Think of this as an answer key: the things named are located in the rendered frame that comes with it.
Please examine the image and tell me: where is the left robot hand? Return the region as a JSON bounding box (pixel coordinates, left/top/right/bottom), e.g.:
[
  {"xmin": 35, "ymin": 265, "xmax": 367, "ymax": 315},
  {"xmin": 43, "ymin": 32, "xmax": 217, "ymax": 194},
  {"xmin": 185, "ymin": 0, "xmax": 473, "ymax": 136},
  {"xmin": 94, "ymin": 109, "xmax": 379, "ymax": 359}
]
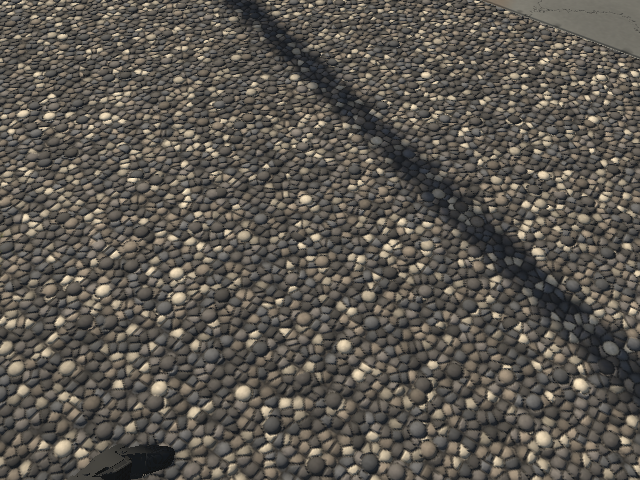
[{"xmin": 67, "ymin": 444, "xmax": 175, "ymax": 480}]

